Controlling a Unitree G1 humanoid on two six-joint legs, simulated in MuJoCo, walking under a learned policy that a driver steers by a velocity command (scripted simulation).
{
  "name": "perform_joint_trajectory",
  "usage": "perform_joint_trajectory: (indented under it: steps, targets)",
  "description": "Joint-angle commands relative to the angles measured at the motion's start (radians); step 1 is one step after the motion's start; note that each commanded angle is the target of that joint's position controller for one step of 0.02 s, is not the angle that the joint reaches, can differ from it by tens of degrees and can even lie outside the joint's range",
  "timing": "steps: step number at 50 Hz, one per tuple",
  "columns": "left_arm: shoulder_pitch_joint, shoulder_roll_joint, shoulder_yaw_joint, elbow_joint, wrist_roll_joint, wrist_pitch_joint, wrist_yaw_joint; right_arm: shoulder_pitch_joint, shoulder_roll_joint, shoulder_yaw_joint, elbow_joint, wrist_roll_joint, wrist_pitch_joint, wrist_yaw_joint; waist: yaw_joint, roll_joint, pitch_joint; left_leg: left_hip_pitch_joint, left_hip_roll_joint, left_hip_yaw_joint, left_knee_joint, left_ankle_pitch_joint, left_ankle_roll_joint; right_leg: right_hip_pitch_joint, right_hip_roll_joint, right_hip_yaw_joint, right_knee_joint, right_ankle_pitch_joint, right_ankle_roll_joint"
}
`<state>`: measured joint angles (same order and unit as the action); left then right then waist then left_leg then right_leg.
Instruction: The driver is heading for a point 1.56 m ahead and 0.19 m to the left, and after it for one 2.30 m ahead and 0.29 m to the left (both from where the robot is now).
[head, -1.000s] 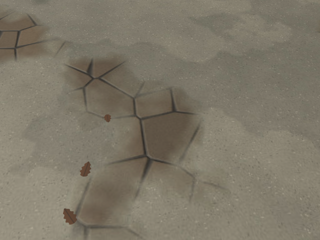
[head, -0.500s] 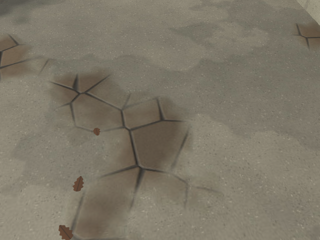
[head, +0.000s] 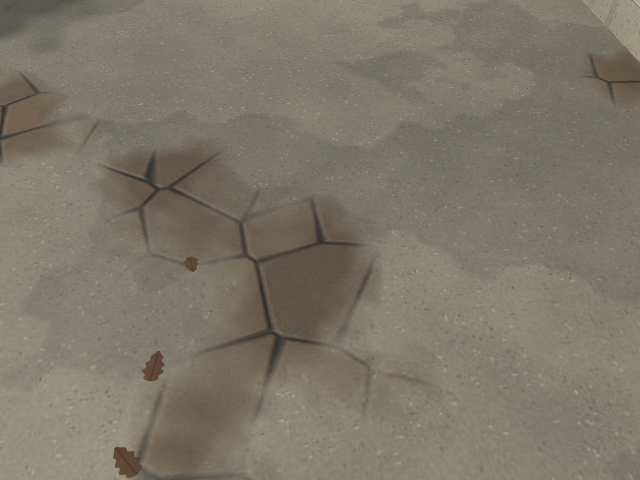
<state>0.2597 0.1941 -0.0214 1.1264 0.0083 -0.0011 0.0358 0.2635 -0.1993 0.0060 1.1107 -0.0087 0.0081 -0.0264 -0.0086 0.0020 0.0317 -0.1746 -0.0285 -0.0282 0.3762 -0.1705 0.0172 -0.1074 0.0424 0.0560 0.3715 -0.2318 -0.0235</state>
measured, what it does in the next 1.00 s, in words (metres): stands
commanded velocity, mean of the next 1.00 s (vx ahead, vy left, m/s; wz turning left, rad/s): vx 0.00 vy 0.00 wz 0.00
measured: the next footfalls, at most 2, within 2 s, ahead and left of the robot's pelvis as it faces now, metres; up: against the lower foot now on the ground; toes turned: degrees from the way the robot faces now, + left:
right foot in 1.82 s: +0.45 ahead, -0.03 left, +0.00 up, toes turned -4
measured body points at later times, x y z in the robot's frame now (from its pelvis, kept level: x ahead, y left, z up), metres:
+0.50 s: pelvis +0.01 +0.00 +0.00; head +0.01 +0.00 +0.45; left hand -0.01 +0.22 -0.16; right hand -0.01 -0.23 -0.16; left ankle +0.02 +0.11 -0.75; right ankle -0.02 -0.11 -0.75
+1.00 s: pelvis +0.01 +0.00 +0.00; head +0.02 +0.00 +0.45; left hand -0.02 +0.22 -0.16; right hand -0.01 -0.22 -0.16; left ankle +0.02 +0.11 -0.75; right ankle -0.02 -0.11 -0.75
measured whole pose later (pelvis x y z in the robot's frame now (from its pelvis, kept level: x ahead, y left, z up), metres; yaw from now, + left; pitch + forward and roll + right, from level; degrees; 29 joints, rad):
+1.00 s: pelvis +0.01 +0.00 +0.00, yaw +0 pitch -1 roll +0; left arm 0.33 0.14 -0.01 1.15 0.01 -0.01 0.05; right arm 0.30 -0.14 0.00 1.16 -0.01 0.00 -0.04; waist 0.00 0.00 0.03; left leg -0.18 -0.03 -0.03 0.41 -0.21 0.02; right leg -0.11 0.04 0.05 0.40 -0.27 -0.02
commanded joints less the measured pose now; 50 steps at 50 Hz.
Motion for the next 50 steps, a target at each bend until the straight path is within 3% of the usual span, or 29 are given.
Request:
perform_joint_trajectory:
  steps: [1,20,50]
  targets:
    - [0.048,0.09,0.012,-0.009,0.0,-0.006,0.003,0.043,-0.088,-0.011,-0.007,0.0,-0.006,-0.004,0.0,-0.007,0.039,0.014,0.098,-0.096,-0.057,0.021,0.025,-0.093,-0.108,0.093,-0.082,0.047,-0.032]
    - [0.11,0.047,0.01,0.016,0.0,-0.009,0.009,0.08,-0.047,-0.006,0.031,0.0,-0.01,-0.012,0.003,-0.002,0.043,0.004,0.099,-0.092,-0.04,0.051,0.028,-0.092,-0.105,0.082,-0.058,0.085,-0.031]
    - [0.153,0.013,0.017,0.023,0.001,-0.012,0.015,0.11,-0.016,-0.012,0.043,0.0,-0.012,-0.019,0.004,-0.004,0.052,0.011,0.099,-0.086,-0.025,0.089,0.029,-0.08,-0.107,0.074,-0.044,0.119,-0.029]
